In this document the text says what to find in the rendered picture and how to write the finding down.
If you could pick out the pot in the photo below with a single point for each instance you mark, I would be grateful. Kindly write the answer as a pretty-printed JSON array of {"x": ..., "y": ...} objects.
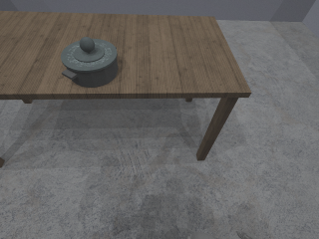
[{"x": 93, "y": 79}]

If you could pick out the table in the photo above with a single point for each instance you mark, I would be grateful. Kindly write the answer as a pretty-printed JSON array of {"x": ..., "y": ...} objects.
[{"x": 158, "y": 56}]

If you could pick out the knob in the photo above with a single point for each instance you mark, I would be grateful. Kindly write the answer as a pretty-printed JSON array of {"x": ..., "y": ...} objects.
[{"x": 87, "y": 44}]

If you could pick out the lid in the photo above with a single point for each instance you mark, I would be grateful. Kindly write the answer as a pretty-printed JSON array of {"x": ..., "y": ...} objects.
[{"x": 77, "y": 60}]

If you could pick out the robot right hand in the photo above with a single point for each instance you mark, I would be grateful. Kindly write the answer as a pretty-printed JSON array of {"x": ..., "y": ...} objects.
[{"x": 243, "y": 234}]

